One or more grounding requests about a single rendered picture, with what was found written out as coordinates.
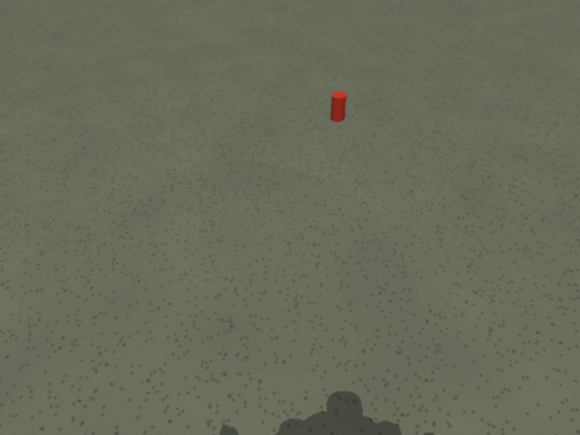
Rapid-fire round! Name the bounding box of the can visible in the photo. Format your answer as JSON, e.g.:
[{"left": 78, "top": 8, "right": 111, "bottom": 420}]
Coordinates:
[{"left": 331, "top": 92, "right": 346, "bottom": 122}]

